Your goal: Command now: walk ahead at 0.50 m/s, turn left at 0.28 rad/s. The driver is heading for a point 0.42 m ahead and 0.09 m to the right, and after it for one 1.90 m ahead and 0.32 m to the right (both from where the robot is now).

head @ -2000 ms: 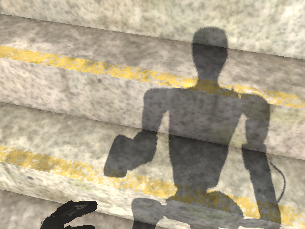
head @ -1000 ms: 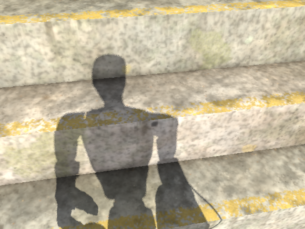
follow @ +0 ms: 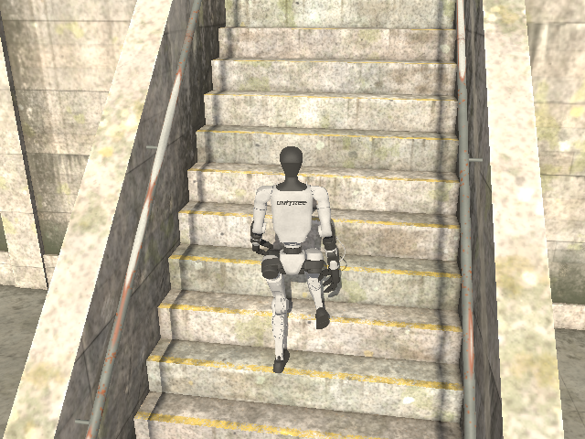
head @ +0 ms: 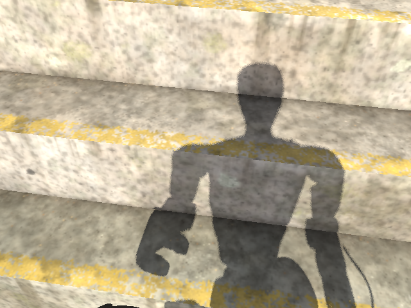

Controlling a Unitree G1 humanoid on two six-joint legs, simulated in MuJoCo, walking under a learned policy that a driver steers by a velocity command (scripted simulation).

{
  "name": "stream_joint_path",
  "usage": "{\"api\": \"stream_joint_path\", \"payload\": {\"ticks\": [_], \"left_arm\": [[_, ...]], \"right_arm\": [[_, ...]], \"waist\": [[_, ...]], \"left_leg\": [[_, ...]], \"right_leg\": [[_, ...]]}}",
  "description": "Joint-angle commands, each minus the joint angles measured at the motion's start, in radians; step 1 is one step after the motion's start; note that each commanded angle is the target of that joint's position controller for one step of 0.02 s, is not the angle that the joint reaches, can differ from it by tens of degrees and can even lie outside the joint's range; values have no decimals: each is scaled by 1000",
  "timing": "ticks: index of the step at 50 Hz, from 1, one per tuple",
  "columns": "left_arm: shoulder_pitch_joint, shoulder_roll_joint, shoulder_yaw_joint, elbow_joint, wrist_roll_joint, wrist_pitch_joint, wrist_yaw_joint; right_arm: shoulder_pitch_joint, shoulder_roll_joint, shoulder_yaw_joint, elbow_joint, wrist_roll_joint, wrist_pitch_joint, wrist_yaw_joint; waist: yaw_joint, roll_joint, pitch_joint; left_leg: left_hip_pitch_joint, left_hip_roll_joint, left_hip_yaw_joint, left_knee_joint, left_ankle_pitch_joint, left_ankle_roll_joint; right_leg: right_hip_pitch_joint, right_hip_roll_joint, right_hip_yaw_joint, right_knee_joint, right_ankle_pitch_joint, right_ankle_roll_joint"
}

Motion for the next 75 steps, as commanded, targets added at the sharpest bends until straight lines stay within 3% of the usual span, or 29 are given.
{"api": "stream_joint_path", "payload": {"ticks": [1,4,5,6,7,9,10,11,12,13,14,15,16,17,19,22,31,35,38,40,41,43,45,48,59,63,64,66,75], "left_arm": [[10,-39,-30,1,-4,9,-7],[-204,41,-8,-86,-48,44,4],[-487,-180,-68,-213,-3,28,102],[-429,-164,-74,-221,-24,24,140],[-412,12,-31,-275,-53,104,52],[-167,81,0,-191,-26,194,-33],[-75,129,19,-148,-10,196,-31],[-117,121,21,-107,-52,185,-15],[16,119,33,-48,-62,203,-13],[271,151,57,52,13,217,-6],[340,209,90,214,-28,137,82],[274,90,64,234,-39,117,126],[227,56,51,258,-30,89,149],[206,-79,5,236,82,89,51],[134,-73,0,267,5,34,23],[129,20,28,265,6,21,6],[453,56,20,296,36,-53,1],[456,84,33,284,-36,-43,-22],[325,189,74,210,-67,-84,-35],[363,99,94,184,-3,-99,-53],[387,21,88,221,17,-58,-67],[293,83,135,286,-61,-15,-57],[298,69,123,307,-54,-20,-4],[282,31,105,337,-34,-4,13],[187,147,95,319,-11,-17,11],[47,156,71,231,-63,-67,4],[267,31,50,255,-8,-4,95],[226,68,44,269,-32,21,143],[344,13,42,299,-40,2,113]], "right_arm": [[112,-38,0,36,-35,-20,20],[61,-137,-20,-17,-60,-42,41],[70,-44,-17,26,92,-80,-64],[102,-50,-13,34,84,-97,-115],[11,-148,-17,33,17,-42,12],[-53,-296,-48,0,23,-67,116],[-37,-298,-61,-18,59,-74,126],[313,-202,-31,69,-25,-70,145],[346,-221,-26,81,-57,-47,155],[157,-227,-43,81,-58,-14,160],[-14,-195,-80,-82,57,-96,-11],[-118,-107,-44,-149,-12,-110,-34],[-210,-8,-14,-255,-26,-96,-36],[-94,-68,-2,-74,37,-1,43],[-143,-55,2,-162,12,14,39],[-133,-52,25,-209,-17,22,14],[-549,-80,42,-333,8,17,-46],[-710,10,68,-418,-8,86,-47],[-543,-91,12,-420,29,50,-20],[-264,-165,-9,-339,16,57,-33],[-156,-243,-31,-336,-46,84,-29],[-112,-238,-29,-221,-17,48,-1],[-240,-62,-2,-145,39,4,-6],[-445,97,45,-169,55,-33,-28],[-339,-139,-17,-214,83,-42,37],[-192,-23,11,-118,44,-60,83],[-102,-45,-23,-74,81,5,-57],[-82,-48,-15,-23,94,41,-122],[-18,-42,-6,27,53,-2,-113]], "waist": [[57,47,97],[36,15,97],[-74,11,368],[-70,70,355],[128,179,-44],[227,225,-84],[206,218,-157],[16,110,-309],[78,105,-404],[221,49,-370],[156,-349,-289],[96,-144,-136],[61,-92,-12],[152,61,190],[8,72,151],[-61,32,67],[71,-15,86],[61,-121,122],[-81,-189,-29],[-98,106,-376],[-171,370,-255],[-149,266,60],[-30,-11,97],[60,31,29],[3,64,98],[-77,-20,176],[-26,-30,138],[-48,-126,239],[2,-2,214]], "left_leg": [[254,291,-359,-307,86,151],[-45,226,-204,-441,121,100],[-152,331,-255,-756,80,88],[-114,359,-275,-838,250,106],[-76,313,-114,-642,733,150],[92,504,-113,-551,2192,304],[420,503,-79,-403,2412,321],[380,473,-76,-249,2595,290],[278,448,-100,-167,2515,221],[215,368,-65,61,2003,206],[32,100,123,586,610,-12],[-210,90,24,1041,398,16],[-333,92,4,1201,349,23],[-711,55,-326,1236,489,124],[-726,132,-208,1144,369,156],[-797,170,-29,1196,386,82],[-997,263,99,1292,253,-30],[-824,254,195,858,-223,-43],[-266,115,289,593,-32,-15],[252,274,-272,169,262,230],[353,507,-815,-289,-40,354],[73,443,-845,-394,-736,215],[-40,396,-438,-252,-448,124],[-116,278,-113,-265,-37,31],[-99,283,106,-335,-312,-16],[-46,259,166,-116,-72,-63],[23,270,158,-87,53,-44],[161,254,130,-58,18,-47],[248,278,53,-382,101,-2]], "right_leg": [[-452,-32,-25,364,-16,-48],[-164,-105,-183,-63,190,-34],[-114,-68,-318,-88,-34,79],[-6,-101,-345,-146,-109,93],[278,-93,-254,-624,-223,5],[458,14,-297,-726,-38,54],[413,88,-367,-1014,-194,81],[669,99,-312,-1108,-208,2],[870,104,-159,-1205,-191,-41],[942,55,11,-1408,-132,-45],[954,-123,432,-1456,-659,-203],[806,-136,519,-1605,-782,-187],[716,-147,517,-1636,-772,-145],[764,-159,530,-1641,-618,-77],[720,-88,281,-1644,-364,-11],[717,-97,206,-1748,-223,-32],[845,-164,374,-1785,-156,-89],[819,-281,421,-1967,-25,-159],[896,-290,235,-1898,1226,-104],[714,-109,133,-1429,1201,14],[334,43,157,-1050,125,90],[101,64,289,-346,256,59],[167,7,181,-394,289,28],[294,-51,150,-483,167,56],[733,-108,-206,-1411,-222,337],[824,-168,22,-1742,-243,94],[773,-290,269,-1898,-552,-18],[627,-294,314,-2009,-672,-17],[927,-175,-20,-1844,-113,71]]}}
